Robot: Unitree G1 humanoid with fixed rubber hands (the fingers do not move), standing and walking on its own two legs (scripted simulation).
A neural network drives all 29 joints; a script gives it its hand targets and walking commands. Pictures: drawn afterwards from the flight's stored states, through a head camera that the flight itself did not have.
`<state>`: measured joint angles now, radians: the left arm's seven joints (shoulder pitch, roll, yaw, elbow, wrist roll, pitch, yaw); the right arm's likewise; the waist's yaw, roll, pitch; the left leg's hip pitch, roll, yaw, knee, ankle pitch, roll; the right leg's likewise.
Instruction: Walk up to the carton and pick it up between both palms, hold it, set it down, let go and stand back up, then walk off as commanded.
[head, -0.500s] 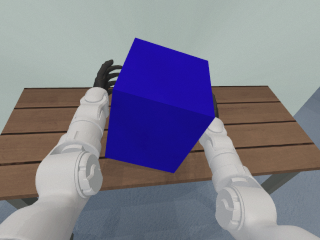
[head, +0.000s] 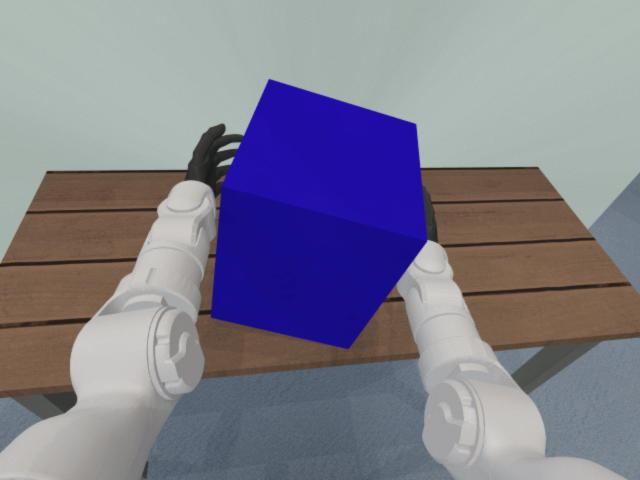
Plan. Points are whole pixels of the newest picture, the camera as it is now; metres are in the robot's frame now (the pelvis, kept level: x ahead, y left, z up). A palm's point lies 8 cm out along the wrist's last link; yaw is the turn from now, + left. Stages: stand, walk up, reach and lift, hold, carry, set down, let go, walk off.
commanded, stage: set down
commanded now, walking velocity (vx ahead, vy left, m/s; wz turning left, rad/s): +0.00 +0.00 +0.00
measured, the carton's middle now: (311, 222) +0.41 -0.01 +0.09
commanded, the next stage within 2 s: none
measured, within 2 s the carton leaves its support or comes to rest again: rests again in 0.64 s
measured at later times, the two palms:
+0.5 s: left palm (198, 190) +0.44 +0.14 +0.13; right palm (418, 240) +0.38 -0.15 +0.09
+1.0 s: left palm (187, 219) +0.44 +0.16 +0.08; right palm (405, 254) +0.39 -0.15 +0.05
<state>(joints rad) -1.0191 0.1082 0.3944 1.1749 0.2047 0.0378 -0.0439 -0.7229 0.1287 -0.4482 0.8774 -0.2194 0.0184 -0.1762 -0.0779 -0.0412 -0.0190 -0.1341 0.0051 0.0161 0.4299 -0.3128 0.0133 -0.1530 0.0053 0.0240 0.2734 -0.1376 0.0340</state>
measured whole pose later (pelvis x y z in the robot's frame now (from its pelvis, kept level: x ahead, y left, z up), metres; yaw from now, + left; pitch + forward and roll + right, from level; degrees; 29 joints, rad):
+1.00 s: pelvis +0.00 +0.00 +0.00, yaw +0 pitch +5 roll -2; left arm -0.96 0.20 0.28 1.20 0.12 0.02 0.00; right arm -0.80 0.11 -0.44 1.06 -0.15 -0.13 -0.19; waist -0.08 -0.01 0.02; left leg -0.22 0.01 0.02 0.43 -0.29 0.01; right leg -0.23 0.00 0.02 0.27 -0.12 0.04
